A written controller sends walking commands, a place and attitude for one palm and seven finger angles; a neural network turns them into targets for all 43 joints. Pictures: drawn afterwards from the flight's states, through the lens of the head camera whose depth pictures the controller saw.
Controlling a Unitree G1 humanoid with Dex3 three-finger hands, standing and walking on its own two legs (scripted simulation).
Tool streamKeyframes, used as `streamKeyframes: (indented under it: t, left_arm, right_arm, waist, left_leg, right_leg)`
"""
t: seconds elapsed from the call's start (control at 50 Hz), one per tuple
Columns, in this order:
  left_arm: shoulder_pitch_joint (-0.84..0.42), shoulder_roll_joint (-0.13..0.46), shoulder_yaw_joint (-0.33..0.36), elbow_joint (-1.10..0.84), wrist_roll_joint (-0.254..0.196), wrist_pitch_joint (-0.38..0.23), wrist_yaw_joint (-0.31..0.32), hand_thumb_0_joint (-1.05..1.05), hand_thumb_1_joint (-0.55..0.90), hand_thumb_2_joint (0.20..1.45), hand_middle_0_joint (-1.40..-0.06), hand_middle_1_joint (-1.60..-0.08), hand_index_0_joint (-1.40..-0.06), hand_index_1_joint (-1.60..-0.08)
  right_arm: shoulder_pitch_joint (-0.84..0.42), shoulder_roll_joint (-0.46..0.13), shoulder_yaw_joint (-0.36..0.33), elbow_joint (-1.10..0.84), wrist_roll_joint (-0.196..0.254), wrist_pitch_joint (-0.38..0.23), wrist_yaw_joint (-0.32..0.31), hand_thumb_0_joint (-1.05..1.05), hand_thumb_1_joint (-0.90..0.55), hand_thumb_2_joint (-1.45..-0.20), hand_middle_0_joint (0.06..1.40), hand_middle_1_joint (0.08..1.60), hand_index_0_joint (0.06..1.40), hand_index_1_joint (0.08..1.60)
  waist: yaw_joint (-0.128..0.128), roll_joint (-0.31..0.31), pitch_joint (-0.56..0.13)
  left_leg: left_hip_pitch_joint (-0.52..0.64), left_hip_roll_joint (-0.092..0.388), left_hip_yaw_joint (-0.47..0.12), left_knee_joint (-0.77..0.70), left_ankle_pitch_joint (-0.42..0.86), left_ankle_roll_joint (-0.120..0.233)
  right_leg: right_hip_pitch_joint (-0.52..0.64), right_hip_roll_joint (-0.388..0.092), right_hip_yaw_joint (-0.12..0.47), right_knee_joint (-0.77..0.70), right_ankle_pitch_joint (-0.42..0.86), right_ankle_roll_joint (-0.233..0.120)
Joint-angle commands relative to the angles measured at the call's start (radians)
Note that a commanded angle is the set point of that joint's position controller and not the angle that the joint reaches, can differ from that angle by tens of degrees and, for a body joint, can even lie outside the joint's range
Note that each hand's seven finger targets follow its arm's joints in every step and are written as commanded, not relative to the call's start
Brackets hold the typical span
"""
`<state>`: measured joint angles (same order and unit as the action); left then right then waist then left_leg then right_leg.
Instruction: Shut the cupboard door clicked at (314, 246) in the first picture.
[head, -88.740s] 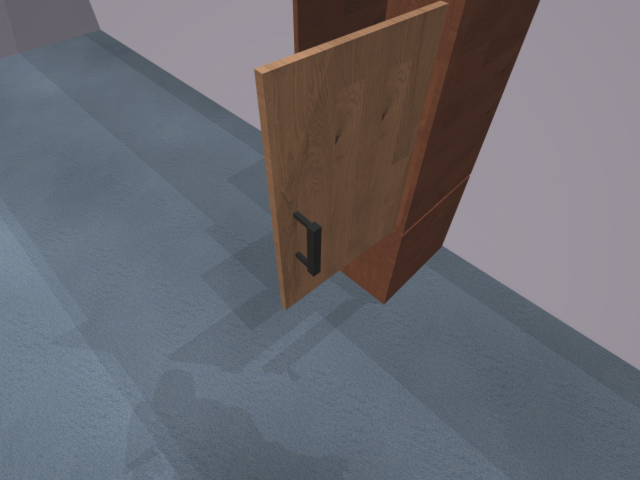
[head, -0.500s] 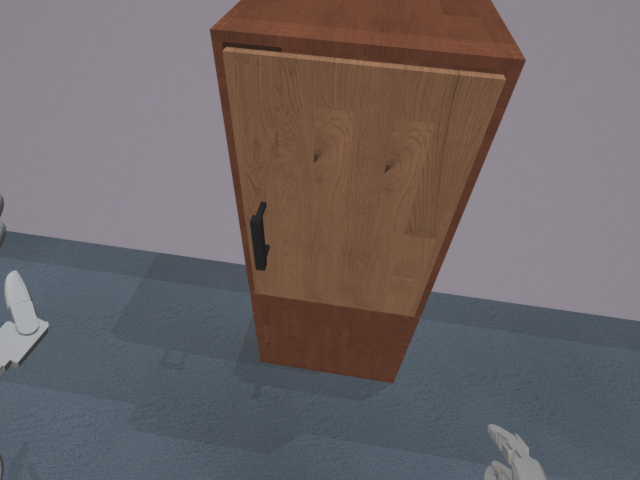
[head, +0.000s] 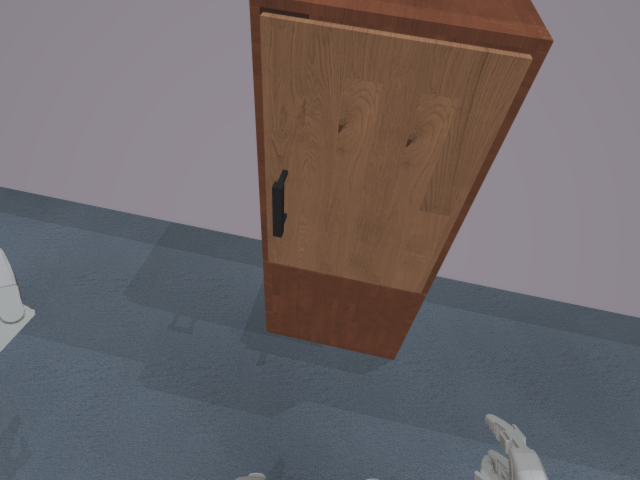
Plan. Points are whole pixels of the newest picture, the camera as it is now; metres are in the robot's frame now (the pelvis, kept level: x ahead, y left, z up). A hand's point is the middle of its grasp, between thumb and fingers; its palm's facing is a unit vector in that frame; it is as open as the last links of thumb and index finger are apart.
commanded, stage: step back with the hand held close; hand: left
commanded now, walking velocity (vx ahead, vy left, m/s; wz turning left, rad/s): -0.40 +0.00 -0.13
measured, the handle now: (281, 204) +0.65 +0.10 -0.09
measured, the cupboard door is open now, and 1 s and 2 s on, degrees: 0 0 0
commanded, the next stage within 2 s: stop stepping back and stand still in 0.16 s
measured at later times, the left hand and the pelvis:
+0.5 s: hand (2, 373) +0.16 +0.25 +0.20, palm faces +0.34 -0.82 -0.45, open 7.4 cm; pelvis -0.06 +0.00 +0.01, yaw -6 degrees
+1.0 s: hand out of the picture +0.16 +0.26 +0.18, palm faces +0.40 -0.85 -0.35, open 7.4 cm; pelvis -0.07 +0.01 +0.02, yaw -8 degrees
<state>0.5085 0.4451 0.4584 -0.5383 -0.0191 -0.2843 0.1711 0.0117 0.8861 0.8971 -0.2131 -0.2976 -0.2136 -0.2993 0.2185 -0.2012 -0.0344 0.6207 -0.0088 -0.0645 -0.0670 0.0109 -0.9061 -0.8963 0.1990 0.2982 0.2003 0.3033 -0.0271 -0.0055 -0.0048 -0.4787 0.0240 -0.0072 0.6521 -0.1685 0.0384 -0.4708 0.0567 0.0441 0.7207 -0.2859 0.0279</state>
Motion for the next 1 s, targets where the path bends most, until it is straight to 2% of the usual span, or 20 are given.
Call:
streamKeyframes:
  t: [0.0, 0.1, 0.18, 0.2, 0.24, 0.28, 0.3, 0.34, 0.42, 0.44, 0.5, 0.52, 0.64, 0.66, 0.7, 0.74, 0.76, 0.86, 0.9, 0.98]
  left_arm:
    - [-0.072, 0.131, 0.120, -0.154, -0.014, -0.051, 0.010, 0.000, 0.900, 0.900, -0.200, -0.300, -0.200, -0.300]
    - [-0.117, 0.088, 0.011, -0.199, -0.030, -0.046, -0.010, 0.000, 0.900, 0.900, -0.200, -0.300, -0.200, -0.300]
    - [-0.187, 0.169, 0.070, -0.231, -0.024, -0.070, -0.018, 0.000, 0.900, 0.900, -0.200, -0.300, -0.200, -0.300]
    - [-0.181, 0.185, 0.090, -0.244, -0.029, -0.078, -0.017, 0.000, 0.900, 0.900, -0.200, -0.300, -0.200, -0.300]
    - [-0.105, 0.228, 0.129, -0.260, -0.043, -0.071, -0.021, 0.000, 0.900, 0.900, -0.200, -0.300, -0.200, -0.300]
    - [0.071, 0.231, 0.158, -0.195, -0.059, -0.049, -0.019, 0.000, 0.900, 0.900, -0.200, -0.300, -0.200, -0.300]
    - [0.097, 0.240, 0.171, -0.197, -0.059, -0.039, -0.014, 0.000, 0.900, 0.900, -0.200, -0.300, -0.200, -0.300]
    - [0.102, 0.264, 0.217, -0.159, -0.056, -0.013, 0.004, 0.000, 0.900, 0.900, -0.200, -0.300, -0.200, -0.300]
    - [-0.049, 0.175, 0.112, -0.001, -0.043, 0.021, 0.009, 0.000, 0.900, 0.900, -0.200, -0.300, -0.200, -0.300]
    - [-0.083, 0.175, 0.097, 0.001, -0.044, 0.017, 0.006, 0.000, 0.900, 0.900, -0.200, -0.300, -0.200, -0.300]
    - [-0.091, 0.131, 0.050, -0.062, -0.032, 0.018, 0.001, 0.000, 0.900, 0.900, -0.200, -0.300, -0.200, -0.300]
    - [-0.116, 0.138, 0.047, -0.112, -0.029, 0.015, 0.001, 0.000, 0.900, 0.900, -0.200, -0.300, -0.200, -0.300]
    - [0.046, 0.196, 0.104, -0.251, -0.019, 0.019, 0.006, 0.000, 0.900, 0.900, -0.200, -0.300, -0.200, -0.300]
    - [0.062, 0.180, 0.104, -0.236, -0.025, 0.020, 0.008, 0.000, 0.900, 0.900, -0.200, -0.300, -0.200, -0.300]
    - [0.096, 0.178, 0.129, -0.143, -0.037, 0.035, 0.014, 0.000, 0.900, 0.900, -0.200, -0.300, -0.200, -0.300]
    - [0.070, 0.174, 0.139, -0.112, -0.049, 0.049, 0.019, 0.000, 0.900, 0.900, -0.200, -0.300, -0.200, -0.300]
    - [0.032, 0.143, 0.099, -0.092, -0.045, 0.050, 0.021, 0.000, 0.900, 0.900, -0.200, -0.300, -0.200, -0.300]
    - [-0.138, 0.123, 0.022, -0.004, -0.028, 0.041, 0.010, 0.000, 0.900, 0.900, -0.200, -0.300, -0.200, -0.300]
    - [-0.151, 0.107, -0.003, -0.024, -0.027, 0.040, -0.002, 0.000, 0.900, 0.900, -0.200, -0.300, -0.200, -0.300]
    - [-0.157, 0.128, 0.023, -0.101, -0.018, 0.024, 0.003, 0.000, 0.900, 0.900, -0.200, -0.300, -0.200, -0.300]
  right_arm:
    - [-0.082, -0.139, -0.063, -0.134, -0.001, -0.091, -0.006, 0.000, -0.900, -0.900, 0.200, 0.300, 0.200, 0.300]
    - [-0.074, -0.126, -0.028, -0.088, -0.012, -0.134, 0.008, 0.000, -0.900, -0.900, 0.200, 0.300, 0.200, 0.300]
    - [-0.081, -0.124, -0.027, -0.066, -0.028, -0.127, -0.001, 0.000, -0.900, -0.900, 0.200, 0.300, 0.200, 0.300]
    - [-0.079, -0.108, -0.029, -0.071, -0.025, -0.118, -0.003, 0.000, -0.900, -0.900, 0.200, 0.300, 0.200, 0.300]
    - [-0.095, -0.085, -0.037, -0.106, -0.001, -0.104, -0.001, 0.000, -0.900, -0.900, 0.200, 0.300, 0.200, 0.300]
    - [-0.114, -0.082, -0.022, -0.159, 0.010, -0.079, -0.002, 0.000, -0.900, -0.900, 0.200, 0.300, 0.200, 0.300]
    - [-0.113, -0.086, -0.015, -0.164, 0.006, -0.062, -0.004, 0.000, -0.900, -0.900, 0.200, 0.300, 0.200, 0.300]
    - [-0.099, -0.103, -0.008, -0.152, -0.009, -0.037, -0.009, 0.000, -0.900, -0.900, 0.200, 0.300, 0.200, 0.300]
    - [-0.066, -0.136, -0.003, -0.138, 0.017, -0.054, -0.034, 0.000, -0.900, -0.900, 0.200, 0.300, 0.200, 0.300]
    - [-0.079, -0.148, -0.015, -0.137, 0.022, -0.068, -0.041, 0.000, -0.900, -0.900, 0.200, 0.300, 0.200, 0.300]
    - [-0.069, -0.156, -0.003, -0.134, 0.016, -0.097, -0.046, 0.000, -0.900, -0.900, 0.200, 0.300, 0.200, 0.300]
    - [-0.072, -0.147, -0.003, -0.135, 0.012, -0.109, -0.044, 0.000, -0.900, -0.900, 0.200, 0.300, 0.200, 0.300]
    - [-0.060, -0.129, -0.002, -0.128, -0.010, -0.136, -0.014, 0.000, -0.900, -0.900, 0.200, 0.300, 0.200, 0.300]
    - [-0.061, -0.115, 0.004, -0.131, -0.012, -0.126, -0.011, 0.000, -0.900, -0.900, 0.200, 0.300, 0.200, 0.300]
    - [-0.057, -0.113, -0.007, -0.126, -0.007, -0.104, -0.007, 0.000, -0.900, -0.900, 0.200, 0.300, 0.200, 0.300]
    - [-0.054, -0.123, -0.015, -0.113, -0.006, -0.075, -0.008, 0.000, -0.900, -0.900, 0.200, 0.300, 0.200, 0.300]
    - [-0.051, -0.109, -0.004, -0.107, 0.001, -0.065, -0.009, 0.000, -0.900, -0.900, 0.200, 0.300, 0.200, 0.300]
    - [-0.081, -0.135, 0.001, -0.102, 0.015, -0.084, -0.029, 0.000, -0.900, -0.900, 0.200, 0.300, 0.200, 0.300]
    - [-0.088, -0.125, 0.016, -0.111, 0.011, -0.083, -0.028, 0.000, -0.900, -0.900, 0.200, 0.300, 0.200, 0.300]
    - [-0.096, -0.123, 0.018, -0.126, 0.007, -0.099, -0.033, 0.000, -0.900, -0.900, 0.200, 0.300, 0.200, 0.300]
  waist:
    - [0.019, 0.207, -0.092]
    - [0.013, 0.217, -0.099]
    - [0.018, 0.200, -0.202]
    - [0.016, 0.174, -0.260]
    - [0.007, -0.028, -0.329]
    - [0.013, -0.015, -0.236]
    - [0.012, 0.000, -0.167]
    - [0.010, -0.010, -0.088]
    - [-0.016, -0.056, 0.094]
    - [-0.016, -0.006, 0.102]
    - [-0.003, 0.265, 0.059]
    - [0.009, 0.246, 0.036]
    - [0.017, 0.218, -0.165]
    - [0.015, 0.190, -0.160]
    - [0.017, 0.006, -0.125]
    - [0.010, -0.046, -0.050]
    - [-0.002, -0.066, -0.013]
    - [0.006, 0.017, 0.059]
    - [0.007, 0.101, 0.051]
    - [0.022, 0.093, -0.043]
  left_leg:
    - [-0.188, 0.312, -0.242, -0.424, -0.427, 0.109]
    - [0.150, 0.265, -0.192, -0.384, -0.205, 0.047]
    - [0.310, 0.206, -0.073, -0.261, 0.156, -0.016]
    - [0.380, 0.175, -0.022, -0.212, 0.255, -0.030]
    - [0.461, 0.083, 0.073, -0.107, 0.227, -0.057]
    - [0.371, 0.030, 0.078, -0.038, -0.049, -0.067]
    - [0.325, 0.008, 0.061, 0.025, -0.105, -0.078]
    - [0.245, -0.005, 0.017, 0.107, -0.111, -0.079]
    - [0.193, 0.022, -0.077, -0.125, -0.129, -0.039]
    - [0.211, 0.040, -0.115, -0.192, -0.169, -0.032]
    - [0.034, 0.168, -0.382, -0.611, -0.674, -0.018]
    - [0.035, 0.186, -0.395, -0.629, -0.668, -0.016]
    - [0.150, 0.066, -0.097, -0.412, -0.301, -0.038]
    - [0.147, 0.049, -0.068, -0.351, -0.241, -0.040]
    - [0.195, 0.006, -0.033, -0.168, -0.182, -0.055]
    - [0.227, -0.003, -0.040, 0.031, -0.110, -0.062]
    - [0.188, 0.007, -0.049, 0.053, -0.085, -0.056]
    - [0.265, 0.040, -0.081, -0.173, 0.005, -0.020]
    - [0.254, 0.066, -0.143, -0.276, -0.063, -0.006]
    - [0.217, 0.105, -0.200, -0.406, -0.201, 0.013]
  right_leg:
    - [0.270, 0.034, -0.003, 0.256, -0.137, -0.008]
    - [0.169, 0.010, -0.043, -0.181, -0.131, -0.019]
    - [0.172, -0.042, 0.020, -0.339, 0.090, -0.043]
    - [0.153, -0.072, 0.043, -0.330, 0.195, -0.050]
    - [0.107, -0.118, 0.056, -0.326, 0.422, -0.007]
    - [0.034, -0.187, 0.121, -0.390, 0.093, -0.060]
    - [-0.037, -0.221, 0.180, -0.440, -0.099, -0.111]
    - [-0.076, -0.261, 0.231, -0.483, -0.226, -0.167]
    - [-0.044, -0.120, 0.085, -0.423, -0.231, -0.079]
    - [-0.037, -0.093, 0.066, -0.410, -0.241, -0.066]
    - [0.201, 0.041, -0.032, -0.104, -0.185, -0.022]
    - [0.234, 0.041, -0.030, -0.072, -0.156, -0.023]
    - [0.403, -0.016, -0.032, -0.344, -0.047, -0.060]
    - [0.391, -0.049, -0.008, -0.382, -0.042, -0.070]
    - [0.217, -0.138, 0.137, -0.495, -0.252, -0.108]
    - [0.027, -0.240, 0.267, -0.560, -0.319, -0.178]
    - [0.037, -0.256, 0.255, -0.538, -0.267, -0.188]
    - [0.082, -0.121, 0.134, -0.437, -0.052, -0.075]
    - [0.116, -0.072, 0.072, -0.387, -0.038, -0.052]
    - [0.268, -0.045, 0.028, -0.332, 0.022, -0.031]
